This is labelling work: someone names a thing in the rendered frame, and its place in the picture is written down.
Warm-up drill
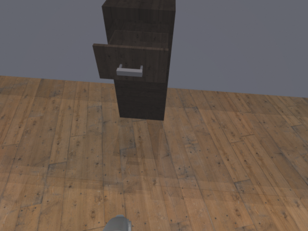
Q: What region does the drawer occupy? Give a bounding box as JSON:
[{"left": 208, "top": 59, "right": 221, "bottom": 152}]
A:
[{"left": 93, "top": 30, "right": 168, "bottom": 83}]

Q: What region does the handle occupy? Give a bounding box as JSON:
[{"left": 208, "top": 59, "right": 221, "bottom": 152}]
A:
[{"left": 116, "top": 64, "right": 143, "bottom": 77}]

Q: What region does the left robot thigh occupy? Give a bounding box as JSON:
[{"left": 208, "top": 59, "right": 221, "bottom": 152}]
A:
[{"left": 103, "top": 217, "right": 131, "bottom": 231}]

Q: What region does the cabinet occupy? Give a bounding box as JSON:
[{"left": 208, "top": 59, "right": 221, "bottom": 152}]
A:
[{"left": 102, "top": 0, "right": 176, "bottom": 121}]

